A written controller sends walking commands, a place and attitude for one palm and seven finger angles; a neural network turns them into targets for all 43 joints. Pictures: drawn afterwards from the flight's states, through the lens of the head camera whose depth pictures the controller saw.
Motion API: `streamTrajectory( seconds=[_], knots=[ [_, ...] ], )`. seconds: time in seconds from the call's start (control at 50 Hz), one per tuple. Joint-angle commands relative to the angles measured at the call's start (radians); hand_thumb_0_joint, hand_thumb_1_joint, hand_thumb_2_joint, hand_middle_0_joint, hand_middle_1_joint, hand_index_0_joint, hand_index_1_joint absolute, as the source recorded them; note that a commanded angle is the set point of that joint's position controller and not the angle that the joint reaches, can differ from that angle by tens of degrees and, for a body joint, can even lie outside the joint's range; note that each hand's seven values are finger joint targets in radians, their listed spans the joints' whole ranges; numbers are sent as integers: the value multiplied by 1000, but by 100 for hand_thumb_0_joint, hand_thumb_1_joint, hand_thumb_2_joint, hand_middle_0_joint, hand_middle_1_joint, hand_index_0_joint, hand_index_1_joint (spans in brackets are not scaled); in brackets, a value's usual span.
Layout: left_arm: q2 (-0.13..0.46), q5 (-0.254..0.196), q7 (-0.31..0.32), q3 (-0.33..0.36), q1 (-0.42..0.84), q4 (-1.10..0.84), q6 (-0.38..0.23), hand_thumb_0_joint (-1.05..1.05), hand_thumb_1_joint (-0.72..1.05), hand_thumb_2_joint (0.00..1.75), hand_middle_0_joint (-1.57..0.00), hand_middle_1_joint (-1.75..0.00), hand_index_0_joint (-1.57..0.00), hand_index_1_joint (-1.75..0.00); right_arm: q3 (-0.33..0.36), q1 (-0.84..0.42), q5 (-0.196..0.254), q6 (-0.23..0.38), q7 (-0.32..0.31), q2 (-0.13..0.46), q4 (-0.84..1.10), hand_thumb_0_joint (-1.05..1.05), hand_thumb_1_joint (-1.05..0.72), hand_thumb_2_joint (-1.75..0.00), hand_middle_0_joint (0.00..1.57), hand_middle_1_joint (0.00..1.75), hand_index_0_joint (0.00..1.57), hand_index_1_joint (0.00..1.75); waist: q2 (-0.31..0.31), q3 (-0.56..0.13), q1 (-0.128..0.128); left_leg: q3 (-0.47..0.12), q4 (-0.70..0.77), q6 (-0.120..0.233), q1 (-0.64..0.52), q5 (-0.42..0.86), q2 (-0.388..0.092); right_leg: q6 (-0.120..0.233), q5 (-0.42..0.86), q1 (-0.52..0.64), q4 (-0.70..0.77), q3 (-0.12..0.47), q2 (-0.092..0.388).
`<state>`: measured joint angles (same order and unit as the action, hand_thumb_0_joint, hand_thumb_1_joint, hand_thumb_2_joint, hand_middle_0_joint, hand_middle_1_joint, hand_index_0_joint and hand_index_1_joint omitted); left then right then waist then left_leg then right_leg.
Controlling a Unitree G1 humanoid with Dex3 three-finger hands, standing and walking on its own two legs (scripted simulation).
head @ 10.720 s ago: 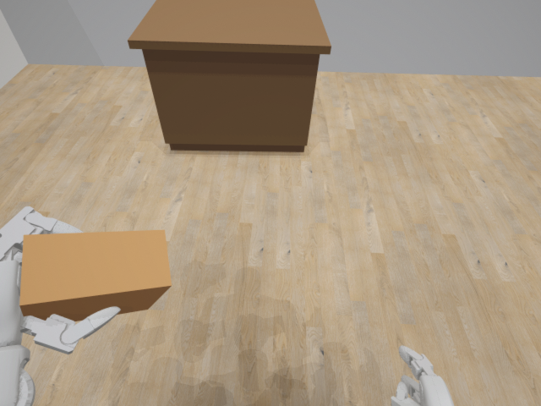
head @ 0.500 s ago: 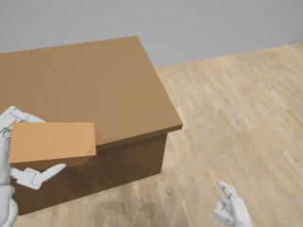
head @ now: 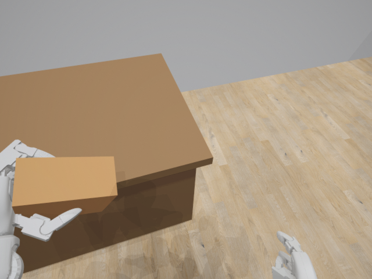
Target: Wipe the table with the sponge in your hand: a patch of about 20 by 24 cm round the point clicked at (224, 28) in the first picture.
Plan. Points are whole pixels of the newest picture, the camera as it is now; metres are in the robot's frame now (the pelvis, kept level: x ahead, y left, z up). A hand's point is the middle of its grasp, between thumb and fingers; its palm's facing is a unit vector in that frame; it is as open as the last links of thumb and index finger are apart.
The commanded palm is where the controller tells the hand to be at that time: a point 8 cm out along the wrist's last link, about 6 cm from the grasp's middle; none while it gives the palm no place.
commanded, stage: come to a stop and stand still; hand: left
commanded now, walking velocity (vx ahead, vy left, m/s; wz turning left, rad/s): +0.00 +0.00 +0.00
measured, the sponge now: (81, 188) +0.23 +0.20 +0.13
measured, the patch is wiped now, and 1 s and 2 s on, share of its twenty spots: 0.00 0.00 0.00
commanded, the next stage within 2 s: look again from close up in 0.12 s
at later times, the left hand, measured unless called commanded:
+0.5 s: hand (37, 197) +0.20 +0.25 +0.15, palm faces +0.42 -0.83 -0.37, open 10.7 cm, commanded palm +0.15 +0.28 +0.17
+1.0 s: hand (38, 172) +0.25 +0.27 +0.15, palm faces +0.39 -0.83 -0.41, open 10.7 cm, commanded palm +0.19 +0.31 +0.17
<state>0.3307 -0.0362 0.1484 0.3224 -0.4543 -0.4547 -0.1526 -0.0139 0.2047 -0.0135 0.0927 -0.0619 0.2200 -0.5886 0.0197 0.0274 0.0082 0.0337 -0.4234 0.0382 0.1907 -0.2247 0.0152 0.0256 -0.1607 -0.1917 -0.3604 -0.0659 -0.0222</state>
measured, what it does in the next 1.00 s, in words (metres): stands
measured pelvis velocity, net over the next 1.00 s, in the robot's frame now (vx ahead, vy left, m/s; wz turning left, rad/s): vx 0.03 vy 0.03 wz -0.01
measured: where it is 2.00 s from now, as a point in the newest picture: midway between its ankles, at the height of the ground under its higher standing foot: outside the picture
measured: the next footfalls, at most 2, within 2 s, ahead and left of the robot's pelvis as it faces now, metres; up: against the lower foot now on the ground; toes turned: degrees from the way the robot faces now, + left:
left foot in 1.18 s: +0.12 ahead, +0.17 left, +0.00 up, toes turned -3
right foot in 1.34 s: +0.09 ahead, -0.03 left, +0.00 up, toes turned -8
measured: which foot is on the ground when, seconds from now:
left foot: down 0.00-1.00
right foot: down 0.00-1.00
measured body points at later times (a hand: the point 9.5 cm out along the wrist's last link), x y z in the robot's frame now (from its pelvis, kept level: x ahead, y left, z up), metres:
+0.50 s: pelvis +0.00 +0.00 +0.00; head +0.00 +0.00 +0.45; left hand +0.18 +0.29 +0.18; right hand +0.18 -0.23 -0.07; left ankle +0.00 +0.09 -0.74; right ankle +0.02 -0.10 -0.74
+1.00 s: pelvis +0.03 +0.03 -0.02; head +0.04 +0.03 +0.43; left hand +0.22 +0.31 +0.18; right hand +0.20 -0.21 -0.09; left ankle +0.00 +0.09 -0.74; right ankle +0.02 -0.10 -0.74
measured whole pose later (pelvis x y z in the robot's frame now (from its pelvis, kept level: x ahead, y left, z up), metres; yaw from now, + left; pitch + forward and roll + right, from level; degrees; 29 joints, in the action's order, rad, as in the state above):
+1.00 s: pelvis +0.03 +0.03 -0.02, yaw -1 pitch +0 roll -1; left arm 0.36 -0.05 0.15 0.36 -0.48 -0.49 -0.15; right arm 0.00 0.21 -0.02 0.06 -0.04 0.24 -0.56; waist 0.03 0.01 -0.01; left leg 0.06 -0.58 0.09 0.23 -0.36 0.06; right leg -0.01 -0.32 -0.26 -0.58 -0.04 0.03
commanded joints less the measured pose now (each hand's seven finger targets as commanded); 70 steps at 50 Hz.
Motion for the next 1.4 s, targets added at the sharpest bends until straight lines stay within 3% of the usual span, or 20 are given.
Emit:
streamTrajectory(
  seconds=[0.0,0.56,0.74,0.8,0.86,0.92,0.96,1.0,1.02,1.04,1.06,1.1,1.14,1.16,1.18,1.22,1.26,1.3,1.34,1.38],
  knots=[
    [172,-20,18,121,51,-224,-68,0,10,130,-120,-160,-120,-160,41,-112,5,53,-10,115,170,0,-90,-90,20,30,20,30,16,-146,2,-71,80,-40,61,103,-48,-12,138,136,49,91,60],
    [188,-21,15,117,82,-230,-45,0,10,130,-120,-160,-120,-160,45,-112,6,25,-13,120,174,0,-90,-90,20,30,20,30,41,-134,2,-86,135,-44,62,87,-29,-25,112,165,81,61,29],
    [177,-19,20,97,101,-239,-58,0,10,130,-120,-160,-120,-160,57,-117,-8,19,3,138,176,0,-90,-90,20,30,20,30,7,-82,-24,-81,-4,-4,118,-171,-30,42,-217,17,58,180,118],
    [181,-20,18,109,108,-243,-65,0,10,130,-120,-160,-120,-160,56,-122,-5,16,6,143,179,0,-90,-90,20,30,20,30,51,-63,-26,-135,40,4,121,-213,-61,44,-177,-17,-48,142,87],
    [205,-21,18,139,97,-273,-70,0,10,130,-120,-160,-120,-160,57,-129,-3,16,5,152,190,0,-90,-90,20,30,20,30,138,-65,-19,-219,107,10,124,-162,-123,19,-50,-29,-237,51,36],
    [197,-21,16,139,51,-291,-76,0,10,130,-120,-160,-120,-160,59,-112,-3,22,7,142,193,0,-90,-90,20,30,20,30,118,-102,-12,-165,33,0,60,125,-135,16,-64,-35,-234,10,37],
    [212,-24,19,158,19,-280,-75,0,10,130,-120,-160,-120,-160,64,-114,2,17,14,145,190,0,-90,-90,20,30,20,30,41,-151,-8,-95,-96,-32,121,284,-102,50,104,100,-197,57,71],
    [206,-29,23,158,-19,-272,-73,0,10,130,-120,-160,-120,-160,75,-118,15,2,26,144,191,0,-90,-90,20,30,20,30,-113,-204,9,-20,-358,-64,265,268,-34,142,300,244,-195,266,199],
    [213,-32,25,166,-22,-278,-80,0,10,130,-120,-160,-120,-160,84,-125,20,-2,35,148,188,0,-90,-90,20,30,20,30,-194,-204,13,-9,-490,-61,374,86,-5,203,381,300,-151,415,304],
    [227,-30,29,181,7,-305,-98,0,10,130,-120,-160,-120,-160,84,-138,23,-4,48,147,186,0,-90,-90,20,30,20,30,-209,-173,19,-104,-571,-49,490,-255,-35,240,405,326,-115,540,404],
    [254,-28,32,208,16,-319,-106,0,10,130,-120,-160,-120,-160,79,-138,22,-11,59,148,172,0,-90,-90,20,30,20,30,-157,-147,23,-215,-577,-26,507,-390,-98,228,353,280,-121,567,445],
    [204,-13,31,171,47,-329,-109,0,10,130,-120,-160,-120,-160,61,-121,13,-24,67,130,147,0,-90,-90,20,30,20,30,-68,-117,-24,-196,-368,-17,294,-288,-124,159,308,56,-185,398,371],
    [215,-23,23,174,50,-342,-95,0,10,130,-120,-160,-120,-160,61,-122,25,-30,47,121,145,0,-90,-90,20,30,20,30,100,-143,-50,-42,-105,-28,-70,37,-15,45,154,-146,-348,135,126],
    [216,-28,20,165,52,-381,-86,0,10,130,-120,-160,-120,-160,77,-119,28,-26,34,149,159,0,-90,-90,20,30,20,30,244,-151,-48,-209,-25,25,-152,144,-138,-17,-109,-270,-512,34,24],
    [223,-22,17,176,45,-358,-87,0,10,130,-120,-160,-120,-160,81,-115,27,-14,31,145,182,0,-90,-90,20,30,20,30,288,-118,-26,-294,79,85,-40,25,-211,-30,-374,-287,-632,27,-12],
    [226,-18,16,171,95,-335,-79,0,10,130,-120,-160,-120,-160,57,-137,11,12,29,115,175,0,-90,-90,20,30,20,30,223,-18,-24,-368,148,151,99,-24,-241,-25,-373,-285,-691,47,31],
    [261,-14,22,197,109,-342,-82,0,10,130,-120,-160,-120,-160,48,-152,19,34,23,115,159,0,-90,-90,20,30,20,30,123,-75,-1,-198,36,122,73,183,-191,-29,-303,-143,-404,0,51],
    [227,-9,20,179,51,-312,-78,0,10,130,-120,-160,-120,-160,39,-161,19,37,32,116,157,0,-90,-90,20,30,20,30,66,-146,9,-101,-144,53,159,184,-119,-10,-5,130,-60,13,64],
    [228,-23,19,187,-14,-253,-74,0,10,130,-120,-160,-120,-160,55,-144,24,26,47,115,166,0,-90,-90,20,30,20,30,-251,-159,-7,-11,-557,-30,429,-169,19,126,312,287,35,503,399],
    [238,-41,25,219,-88,-236,-89,0,10,130,-120,-160,-120,-160,65,-146,30,9,62,135,147,0,-90,-90,20,30,20,30,-174,-118,-2,-121,-700,-51,502,-216,-43,164,481,269,-25,462,436]
  ],
)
